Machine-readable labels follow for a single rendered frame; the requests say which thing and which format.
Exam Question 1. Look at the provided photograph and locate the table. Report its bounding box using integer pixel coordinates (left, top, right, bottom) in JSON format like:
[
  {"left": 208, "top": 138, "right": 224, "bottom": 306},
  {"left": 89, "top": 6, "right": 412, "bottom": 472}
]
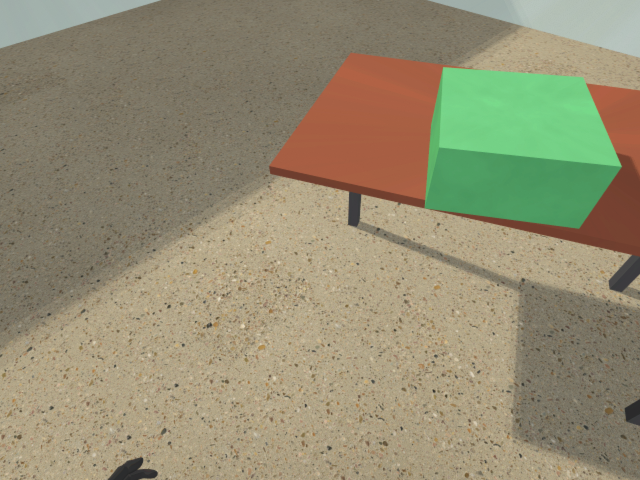
[{"left": 269, "top": 53, "right": 640, "bottom": 426}]

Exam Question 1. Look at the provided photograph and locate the robot left hand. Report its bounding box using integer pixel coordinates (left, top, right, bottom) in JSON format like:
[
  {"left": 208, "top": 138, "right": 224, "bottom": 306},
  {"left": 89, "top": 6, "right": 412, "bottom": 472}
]
[{"left": 108, "top": 457, "right": 158, "bottom": 480}]

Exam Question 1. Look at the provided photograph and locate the carton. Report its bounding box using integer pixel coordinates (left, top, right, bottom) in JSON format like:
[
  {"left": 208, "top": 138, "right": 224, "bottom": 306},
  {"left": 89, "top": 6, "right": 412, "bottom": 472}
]
[{"left": 425, "top": 67, "right": 622, "bottom": 229}]

